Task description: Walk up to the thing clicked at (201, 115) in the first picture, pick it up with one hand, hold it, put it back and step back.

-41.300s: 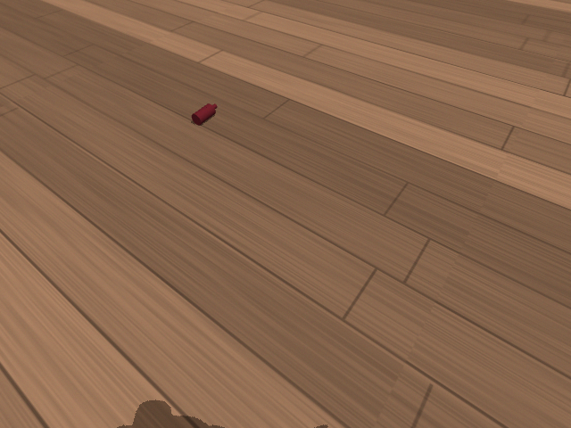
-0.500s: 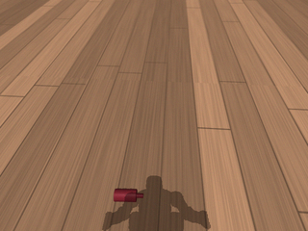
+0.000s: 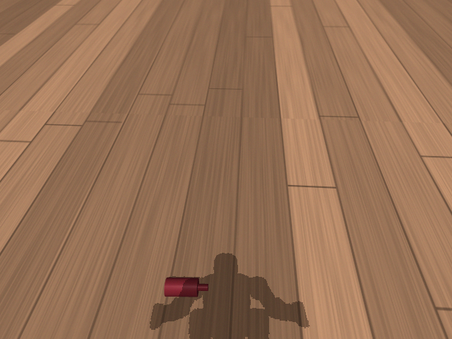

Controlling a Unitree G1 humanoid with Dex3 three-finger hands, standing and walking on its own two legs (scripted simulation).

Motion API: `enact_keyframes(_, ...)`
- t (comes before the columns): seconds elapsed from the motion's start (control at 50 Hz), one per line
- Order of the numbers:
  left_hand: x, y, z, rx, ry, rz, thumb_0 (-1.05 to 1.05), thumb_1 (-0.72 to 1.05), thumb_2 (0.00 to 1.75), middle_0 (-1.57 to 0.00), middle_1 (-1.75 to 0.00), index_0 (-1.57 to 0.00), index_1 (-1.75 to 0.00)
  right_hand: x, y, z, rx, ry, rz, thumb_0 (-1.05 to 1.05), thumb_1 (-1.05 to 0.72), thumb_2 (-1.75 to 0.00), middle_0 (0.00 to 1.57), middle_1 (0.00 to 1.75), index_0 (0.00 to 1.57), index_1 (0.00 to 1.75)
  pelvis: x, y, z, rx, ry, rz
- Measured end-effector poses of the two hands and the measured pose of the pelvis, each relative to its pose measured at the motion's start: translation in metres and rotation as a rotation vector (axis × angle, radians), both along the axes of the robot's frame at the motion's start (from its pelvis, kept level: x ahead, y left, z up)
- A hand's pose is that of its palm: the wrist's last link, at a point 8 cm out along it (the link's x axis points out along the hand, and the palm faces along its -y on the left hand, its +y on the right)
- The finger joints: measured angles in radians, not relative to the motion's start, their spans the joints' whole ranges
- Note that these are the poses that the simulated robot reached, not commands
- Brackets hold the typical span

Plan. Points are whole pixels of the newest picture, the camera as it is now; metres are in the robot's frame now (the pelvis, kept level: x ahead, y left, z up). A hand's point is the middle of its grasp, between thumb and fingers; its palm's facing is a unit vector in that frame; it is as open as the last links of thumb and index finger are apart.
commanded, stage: stand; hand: left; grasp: from above
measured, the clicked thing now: (187, 287) +0.43 +0.20 -0.75
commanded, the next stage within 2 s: step back in 0.74 s
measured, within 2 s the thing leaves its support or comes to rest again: neither
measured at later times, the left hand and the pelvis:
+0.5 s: hand out of the picture +0.09 +0.24 -0.16, palm faces +0.01 -0.94 -0.34, open 7.4 cm; pelvis +0.01 +0.00 +0.00, yaw +0 degrees
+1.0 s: hand out of the picture +0.08 +0.28 -0.17, palm faces -0.04 -0.92 -0.39, open 7.4 cm; pelvis -0.03 +0.02 -0.01, yaw -1 degrees
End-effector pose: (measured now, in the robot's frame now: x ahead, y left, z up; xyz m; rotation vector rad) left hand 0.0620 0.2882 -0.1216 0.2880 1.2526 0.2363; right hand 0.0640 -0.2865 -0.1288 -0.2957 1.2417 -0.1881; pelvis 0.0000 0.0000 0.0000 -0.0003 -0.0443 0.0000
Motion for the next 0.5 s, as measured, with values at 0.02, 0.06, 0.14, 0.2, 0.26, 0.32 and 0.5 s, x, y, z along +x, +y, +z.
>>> enact_keyframes(0.02, 0.001, 0.0, 0.0, 0.0, 0.0, 0.0, 0.0, 0.9, 0.9, -0.21, -0.3, -0.2, -0.3, 0.0, -0.001, 0.0, -0.001, 0.001, 0.0, 0.0, -0.9, -0.9, 0.2, 0.3, 0.2, 0.3, 0.001, 0.0, 0.0, 0.0, 0.0, 0.0)
enact_keyframes(0.06, 0.002, 0.0, 0.0, 0.001, 0.0, -0.001, 0.0, 0.9, 0.9, -0.21, -0.3, -0.2, -0.3, 0.001, -0.001, 0.0, -0.001, 0.003, 0.0, 0.0, -0.9, -0.9, 0.2, 0.3, 0.2, 0.3, 0.001, -0.001, 0.0, 0.0, 0.001, 0.001)
enact_keyframes(0.14, 0.005, -0.001, 0.0, 0.001, -0.002, -0.005, 0.0, 0.9, 0.9, -0.21, -0.3, -0.2, -0.3, 0.003, -0.003, 0.001, -0.004, 0.004, -0.002, 0.0, -0.9, -0.9, 0.2, 0.3, 0.2, 0.3, 0.004, -0.001, 0.0, 0.0, 0.003, 0.0)
enact_keyframes(0.2, 0.008, -0.001, 0.001, 0.0, -0.006, -0.007, 0.0, 0.9, 0.9, -0.21, -0.3, -0.2, -0.3, 0.005, -0.004, 0.001, -0.004, 0.002, -0.001, 0.0, -0.9, -0.9, 0.2, 0.3, 0.2, 0.3, 0.005, -0.001, 0.0, 0.0, 0.005, -0.001)
enact_keyframes(0.26, 0.012, -0.001, 0.001, 0.0, -0.011, -0.01, 0.0, 0.9, 0.9, -0.21, -0.3, -0.2, -0.3, 0.007, -0.004, 0.002, -0.005, -0.001, 0.0, 0.0, -0.9, -0.9, 0.2, 0.3, 0.2, 0.3, 0.006, -0.002, 0.0, 0.0, 0.007, 0.0)
enact_keyframes(0.32, 0.015, -0.001, 0.001, 0.001, -0.016, -0.014, 0.0, 0.9, 0.9, -0.21, -0.3, -0.2, -0.3, 0.009, -0.005, 0.002, -0.006, -0.002, 0.0, 0.0, -0.9, -0.9, 0.2, 0.3, 0.2, 0.3, 0.008, -0.002, 0.0, 0.0, 0.008, 0.0)
enact_keyframes(0.5, 0.021, -0.001, 0.003, 0.003, -0.027, -0.016, 0.0, 0.9, 0.9, -0.21, -0.3, -0.2, -0.3, 0.013, -0.006, 0.002, -0.006, -0.011, 0.004, 0.0, -0.9, -0.9, 0.2, 0.3, 0.2, 0.3, 0.01, -0.003, 0.0, 0.002, 0.007, -0.002)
